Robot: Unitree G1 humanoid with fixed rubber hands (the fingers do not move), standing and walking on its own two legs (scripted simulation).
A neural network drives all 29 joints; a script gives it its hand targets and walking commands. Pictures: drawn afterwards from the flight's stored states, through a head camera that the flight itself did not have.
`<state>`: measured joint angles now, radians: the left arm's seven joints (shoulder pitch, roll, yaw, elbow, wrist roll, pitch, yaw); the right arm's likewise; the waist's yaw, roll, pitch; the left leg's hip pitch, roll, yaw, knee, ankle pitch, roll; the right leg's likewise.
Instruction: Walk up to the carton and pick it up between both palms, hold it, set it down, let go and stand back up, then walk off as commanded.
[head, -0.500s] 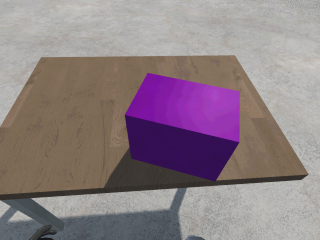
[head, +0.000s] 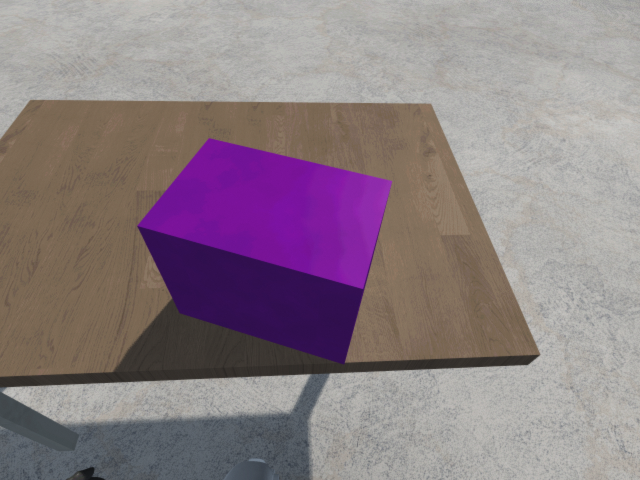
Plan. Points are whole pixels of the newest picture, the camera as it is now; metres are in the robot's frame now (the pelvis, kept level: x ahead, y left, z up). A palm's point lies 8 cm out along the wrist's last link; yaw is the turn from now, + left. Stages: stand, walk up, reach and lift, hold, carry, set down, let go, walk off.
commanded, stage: walk up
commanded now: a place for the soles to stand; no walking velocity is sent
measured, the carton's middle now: (277, 252) +0.44 +0.08 -0.01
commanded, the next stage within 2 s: none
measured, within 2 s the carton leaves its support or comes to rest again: neither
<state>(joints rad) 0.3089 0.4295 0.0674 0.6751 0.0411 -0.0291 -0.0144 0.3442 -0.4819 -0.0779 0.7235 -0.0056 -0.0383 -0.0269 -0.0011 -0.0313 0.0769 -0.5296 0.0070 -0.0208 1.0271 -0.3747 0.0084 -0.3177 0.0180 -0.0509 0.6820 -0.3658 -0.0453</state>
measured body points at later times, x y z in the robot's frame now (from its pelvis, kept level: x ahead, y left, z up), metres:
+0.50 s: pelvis +0.01 +0.03 +0.00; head +0.03 +0.04 +0.45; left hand +0.08 +0.36 -0.09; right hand +0.16 -0.30 -0.07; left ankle +0.05 +0.13 -0.71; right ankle +0.02 -0.11 -0.72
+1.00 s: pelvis +0.04 +0.05 +0.00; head +0.06 +0.06 +0.45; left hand +0.13 +0.39 -0.08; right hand +0.21 -0.27 -0.07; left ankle +0.05 +0.14 -0.72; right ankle +0.06 -0.09 -0.72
